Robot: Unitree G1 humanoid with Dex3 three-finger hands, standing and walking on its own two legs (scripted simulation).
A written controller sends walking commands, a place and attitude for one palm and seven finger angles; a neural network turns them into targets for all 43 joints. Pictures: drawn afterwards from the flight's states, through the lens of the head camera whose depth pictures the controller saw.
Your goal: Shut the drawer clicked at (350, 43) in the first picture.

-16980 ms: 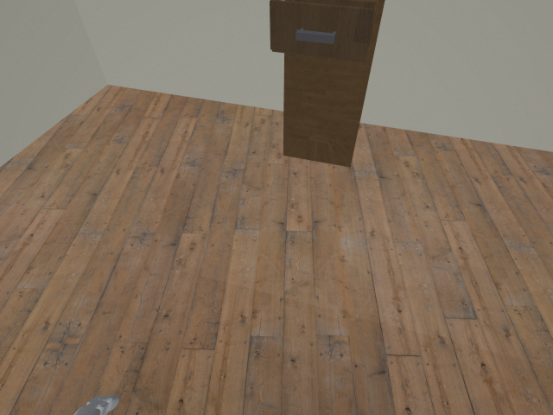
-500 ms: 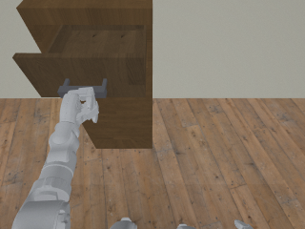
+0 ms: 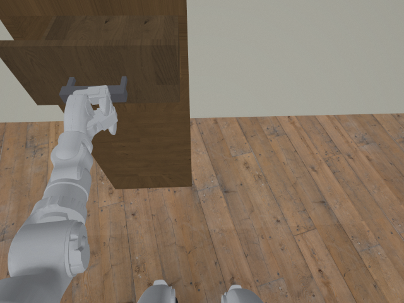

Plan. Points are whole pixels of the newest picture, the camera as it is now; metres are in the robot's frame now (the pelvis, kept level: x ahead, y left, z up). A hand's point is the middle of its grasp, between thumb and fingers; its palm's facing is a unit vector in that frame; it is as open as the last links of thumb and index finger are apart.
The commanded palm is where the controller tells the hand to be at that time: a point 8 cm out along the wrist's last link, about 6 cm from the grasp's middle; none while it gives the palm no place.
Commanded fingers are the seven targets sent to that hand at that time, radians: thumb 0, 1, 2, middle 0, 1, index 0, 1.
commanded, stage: push the drawer shut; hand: left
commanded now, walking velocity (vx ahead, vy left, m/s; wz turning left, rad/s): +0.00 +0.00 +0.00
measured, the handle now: (96, 87) +0.54 +0.21 +0.09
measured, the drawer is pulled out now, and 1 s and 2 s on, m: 0.10 0.00 0.00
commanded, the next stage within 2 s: pull the fist back off the drawer in 1.42 s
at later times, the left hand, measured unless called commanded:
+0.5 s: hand (117, 92) +0.53 +0.16 +0.09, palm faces +0.01 -1.00 -0.03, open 3.0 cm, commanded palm +0.52 +0.21 +0.09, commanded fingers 0.00 0.90 0.90 -1.40 -1.60 -1.40 -1.60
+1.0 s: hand (113, 78) +0.57 +0.18 +0.09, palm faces +0.00 -1.00 -0.03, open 2.8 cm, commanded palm +0.58 +0.21 +0.09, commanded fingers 0.00 0.90 0.90 -1.40 -1.60 -1.40 -1.60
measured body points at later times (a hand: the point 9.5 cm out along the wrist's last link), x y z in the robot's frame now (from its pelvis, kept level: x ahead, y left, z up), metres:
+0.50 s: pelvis +0.00 +0.01 -0.01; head +0.11 +0.02 +0.42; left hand +0.52 +0.22 +0.09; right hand -0.02 -0.26 -0.13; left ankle +0.04 +0.11 -0.69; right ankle +0.00 -0.10 -0.69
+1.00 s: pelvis +0.00 +0.02 -0.02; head +0.15 +0.04 +0.40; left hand +0.57 +0.23 +0.09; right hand -0.06 -0.24 -0.12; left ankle +0.04 +0.11 -0.69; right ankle +0.00 -0.10 -0.69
